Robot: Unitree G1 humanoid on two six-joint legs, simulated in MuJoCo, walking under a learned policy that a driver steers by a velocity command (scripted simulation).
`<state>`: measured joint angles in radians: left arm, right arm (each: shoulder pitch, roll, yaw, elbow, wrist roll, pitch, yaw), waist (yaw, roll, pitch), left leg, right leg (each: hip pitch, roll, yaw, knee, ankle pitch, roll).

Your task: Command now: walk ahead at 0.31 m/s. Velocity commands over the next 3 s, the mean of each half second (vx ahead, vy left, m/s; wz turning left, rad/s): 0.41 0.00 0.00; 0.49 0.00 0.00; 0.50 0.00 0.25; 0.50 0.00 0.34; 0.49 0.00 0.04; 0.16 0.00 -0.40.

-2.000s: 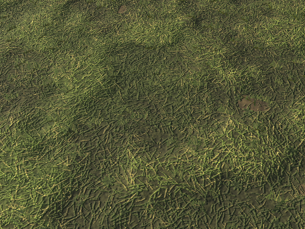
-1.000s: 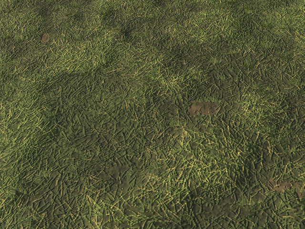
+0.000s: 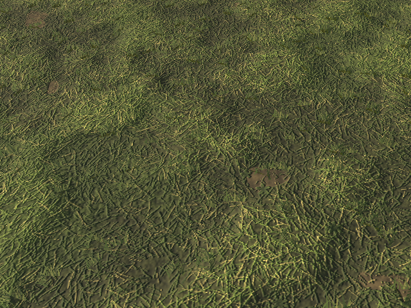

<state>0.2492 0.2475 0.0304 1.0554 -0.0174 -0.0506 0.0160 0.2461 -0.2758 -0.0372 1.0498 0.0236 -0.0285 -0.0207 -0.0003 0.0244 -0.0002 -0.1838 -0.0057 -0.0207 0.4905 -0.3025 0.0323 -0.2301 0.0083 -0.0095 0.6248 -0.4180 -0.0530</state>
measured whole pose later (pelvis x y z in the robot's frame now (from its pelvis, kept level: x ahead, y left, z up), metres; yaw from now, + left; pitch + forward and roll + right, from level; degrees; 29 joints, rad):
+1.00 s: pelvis +0.51 +0.01 -0.01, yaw +0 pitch +2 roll +2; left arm 0.01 0.24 0.03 0.81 -0.02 -0.10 -0.04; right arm 0.39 -0.27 -0.05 1.03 0.02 -0.06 0.00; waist -0.08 -0.02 0.02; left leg 0.10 -0.04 0.04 0.24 -0.37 0.01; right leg -0.54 -0.05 -0.02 0.50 -0.01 -0.05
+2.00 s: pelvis +1.07 +0.09 +0.00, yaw +20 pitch +2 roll +1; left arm 0.05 0.26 0.05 0.79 -0.01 -0.10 -0.02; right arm 0.33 -0.26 -0.06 0.86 0.01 -0.07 0.00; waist -0.07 -0.05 0.02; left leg -0.01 -0.10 -0.06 0.26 -0.29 0.08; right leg -0.62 -0.08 0.02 0.54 0.09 0.01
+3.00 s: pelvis +1.47 +0.22 +0.00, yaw +5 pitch +1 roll +2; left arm 0.19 0.29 0.08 0.74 -0.01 0.06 0.00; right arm 0.09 -0.28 -0.07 0.84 0.01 0.00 -0.03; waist 0.00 0.00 0.04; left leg -0.29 0.09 0.23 0.45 -0.17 -0.01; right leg -0.41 -0.07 -0.05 0.71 -0.28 0.00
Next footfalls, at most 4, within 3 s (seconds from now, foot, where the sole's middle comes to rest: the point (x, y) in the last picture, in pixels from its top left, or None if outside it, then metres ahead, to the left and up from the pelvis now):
0.48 left None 0.39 0.12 -0.77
1.02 right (252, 260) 0.71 -0.11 -0.77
1.58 left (181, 197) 0.99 0.15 -0.77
2.10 right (206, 134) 1.35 0.05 -0.77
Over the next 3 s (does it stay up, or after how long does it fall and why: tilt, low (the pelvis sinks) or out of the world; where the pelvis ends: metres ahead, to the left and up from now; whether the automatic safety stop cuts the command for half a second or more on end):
stays up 1.47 0.22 0.00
